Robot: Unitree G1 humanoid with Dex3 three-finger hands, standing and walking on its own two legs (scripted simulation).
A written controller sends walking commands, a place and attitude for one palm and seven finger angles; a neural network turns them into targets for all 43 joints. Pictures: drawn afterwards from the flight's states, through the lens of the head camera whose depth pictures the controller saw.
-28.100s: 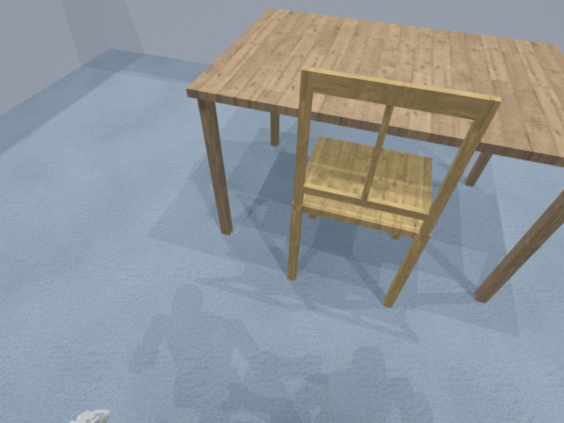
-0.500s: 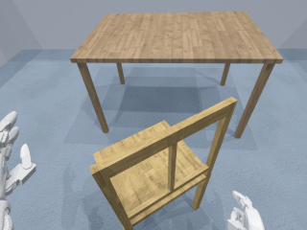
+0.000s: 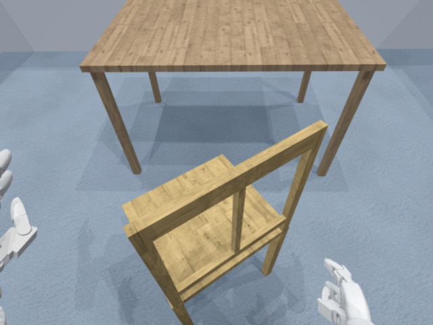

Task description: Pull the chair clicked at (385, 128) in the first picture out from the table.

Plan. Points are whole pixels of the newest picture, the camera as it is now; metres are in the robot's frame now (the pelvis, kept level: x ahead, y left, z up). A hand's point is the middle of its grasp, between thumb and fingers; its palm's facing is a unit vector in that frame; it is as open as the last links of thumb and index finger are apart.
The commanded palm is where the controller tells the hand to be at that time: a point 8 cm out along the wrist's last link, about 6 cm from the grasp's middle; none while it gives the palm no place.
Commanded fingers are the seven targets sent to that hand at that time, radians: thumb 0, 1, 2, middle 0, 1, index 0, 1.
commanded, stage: step back with the hand held close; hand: left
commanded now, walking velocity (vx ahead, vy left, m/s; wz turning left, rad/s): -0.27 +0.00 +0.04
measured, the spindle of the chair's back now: (237, 223) +0.35 -0.01 -0.08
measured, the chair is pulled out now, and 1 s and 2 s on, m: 0.59 0.59 0.59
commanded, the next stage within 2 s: none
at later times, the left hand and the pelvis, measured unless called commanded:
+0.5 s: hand (8, 266) +0.16 +0.27 +0.15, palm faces +0.47 -0.75 -0.46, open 7.4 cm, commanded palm +0.10 +0.31 +0.17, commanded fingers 0.00 0.90 0.90 -0.20 -0.30 -0.20 -0.30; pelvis -0.04 +0.00 -0.01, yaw +1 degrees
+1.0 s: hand (3, 277) +0.14 +0.27 +0.16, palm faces +0.46 -0.72 -0.52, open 7.4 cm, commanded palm +0.07 +0.30 +0.17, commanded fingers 0.00 0.90 0.90 -0.20 -0.30 -0.20 -0.30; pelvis -0.06 +0.00 -0.02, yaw +1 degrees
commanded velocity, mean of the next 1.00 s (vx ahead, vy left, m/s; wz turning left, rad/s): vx -0.33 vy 0.00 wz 0.03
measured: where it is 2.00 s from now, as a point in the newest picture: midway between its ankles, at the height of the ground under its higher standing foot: outside the picture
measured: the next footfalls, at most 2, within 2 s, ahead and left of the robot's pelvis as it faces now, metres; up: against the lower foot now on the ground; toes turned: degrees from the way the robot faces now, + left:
right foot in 1.60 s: -0.01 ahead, -0.13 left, +0.00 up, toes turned +1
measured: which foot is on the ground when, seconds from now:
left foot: down 0.00-1.00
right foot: down 0.00-1.00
